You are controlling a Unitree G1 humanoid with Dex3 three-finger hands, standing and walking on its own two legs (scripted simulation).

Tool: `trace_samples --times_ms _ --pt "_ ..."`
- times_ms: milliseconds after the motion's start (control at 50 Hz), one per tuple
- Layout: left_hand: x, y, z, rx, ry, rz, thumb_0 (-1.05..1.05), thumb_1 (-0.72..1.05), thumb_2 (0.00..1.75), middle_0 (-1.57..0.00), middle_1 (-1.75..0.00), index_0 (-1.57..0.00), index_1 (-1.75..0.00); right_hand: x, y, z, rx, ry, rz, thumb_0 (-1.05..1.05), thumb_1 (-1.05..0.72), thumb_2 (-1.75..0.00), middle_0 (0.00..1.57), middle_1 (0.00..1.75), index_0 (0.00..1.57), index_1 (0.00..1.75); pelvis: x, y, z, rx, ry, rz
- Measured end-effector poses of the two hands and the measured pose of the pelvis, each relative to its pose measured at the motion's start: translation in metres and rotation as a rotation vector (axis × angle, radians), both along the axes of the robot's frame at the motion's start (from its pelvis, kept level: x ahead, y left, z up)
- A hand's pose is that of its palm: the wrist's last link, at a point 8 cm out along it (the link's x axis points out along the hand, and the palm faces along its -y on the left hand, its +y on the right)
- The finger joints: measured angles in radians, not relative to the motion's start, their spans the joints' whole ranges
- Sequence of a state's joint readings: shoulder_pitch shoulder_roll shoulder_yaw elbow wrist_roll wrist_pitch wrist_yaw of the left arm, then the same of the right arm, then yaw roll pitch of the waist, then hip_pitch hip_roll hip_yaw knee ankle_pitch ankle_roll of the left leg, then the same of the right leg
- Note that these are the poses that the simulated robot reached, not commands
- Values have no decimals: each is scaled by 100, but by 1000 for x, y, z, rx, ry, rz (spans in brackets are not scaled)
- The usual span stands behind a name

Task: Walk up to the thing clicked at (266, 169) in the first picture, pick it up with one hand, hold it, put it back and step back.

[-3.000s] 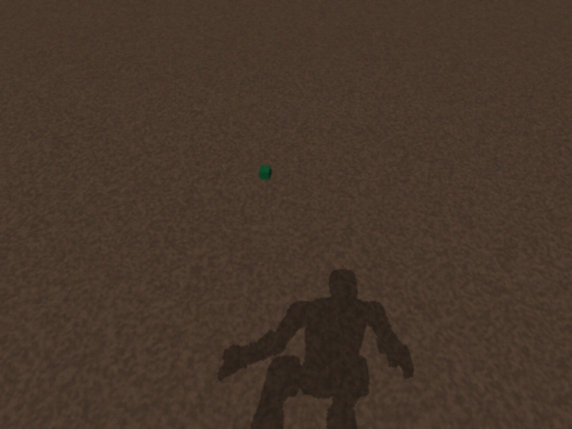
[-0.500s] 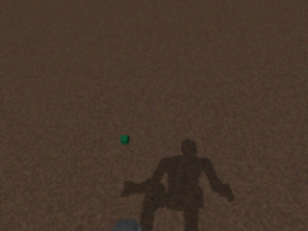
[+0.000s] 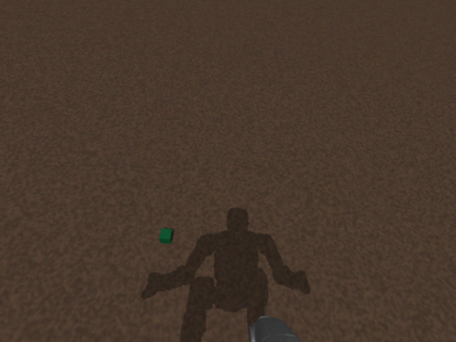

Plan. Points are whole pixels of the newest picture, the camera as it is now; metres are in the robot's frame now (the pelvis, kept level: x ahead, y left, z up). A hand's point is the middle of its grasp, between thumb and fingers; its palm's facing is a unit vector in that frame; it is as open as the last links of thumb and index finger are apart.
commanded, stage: walk up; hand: left
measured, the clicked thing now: (166, 236) +0.65 +0.21 -0.75
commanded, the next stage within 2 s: none
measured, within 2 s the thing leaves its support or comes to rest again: neither
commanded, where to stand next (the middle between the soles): +0.25 -0.03 m, yaw -1 degrees
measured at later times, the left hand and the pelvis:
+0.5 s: hand (100, 298) +0.22 +0.24 -0.12, palm faces -0.07 -0.91 -0.42, open 7.3 cm; pelvis +0.13 -0.03 +0.00, yaw -2 degrees
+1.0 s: hand (91, 320) +0.19 +0.25 -0.17, palm faces -0.01 -0.94 -0.34, open 7.3 cm; pelvis +0.15 -0.01 -0.01, yaw +0 degrees
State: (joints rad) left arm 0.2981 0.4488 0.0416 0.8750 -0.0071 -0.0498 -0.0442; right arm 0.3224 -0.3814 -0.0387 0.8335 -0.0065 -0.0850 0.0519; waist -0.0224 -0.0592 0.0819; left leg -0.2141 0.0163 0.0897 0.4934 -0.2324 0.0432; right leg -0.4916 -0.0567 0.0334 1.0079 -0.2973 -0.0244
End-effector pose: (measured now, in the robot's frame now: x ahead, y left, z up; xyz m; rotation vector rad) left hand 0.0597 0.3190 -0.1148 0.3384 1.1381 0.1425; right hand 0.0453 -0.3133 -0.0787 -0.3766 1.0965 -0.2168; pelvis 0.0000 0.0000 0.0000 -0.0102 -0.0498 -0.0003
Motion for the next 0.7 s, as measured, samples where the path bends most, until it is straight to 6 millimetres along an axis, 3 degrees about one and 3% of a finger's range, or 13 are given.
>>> trace_samples --times_ms 180,320,480,700 --pt "80 -15 17 28 -3 -53 0 91 90 -20 -30 -20 -30 18 -12 -21 40 82 -58 1 -90 -90 21 30 20 30 58 -9 -1 26 11 -23" --pt "140 -39 21 80 -85 -59 0 91 90 -20 -30 -21 -30 65 -31 -54 78 113 -64 1 -91 -90 21 30 20 30 102 -31 -15 13 0 -28" --pt "154 -44 32 82 -65 -37 0 90 90 -21 -30 -21 -30 129 -28 -46 83 68 -27 1 -91 -90 20 30 20 30 131 -28 -4 23 -2 -38" --pt "178 -13 -19 22 -17 30 0 90 90 -20 -30 -21 -30 156 -1 -43 -4 91 -29 1 -91 -90 20 30 20 30 147 -1 -23 11 -5 -21"
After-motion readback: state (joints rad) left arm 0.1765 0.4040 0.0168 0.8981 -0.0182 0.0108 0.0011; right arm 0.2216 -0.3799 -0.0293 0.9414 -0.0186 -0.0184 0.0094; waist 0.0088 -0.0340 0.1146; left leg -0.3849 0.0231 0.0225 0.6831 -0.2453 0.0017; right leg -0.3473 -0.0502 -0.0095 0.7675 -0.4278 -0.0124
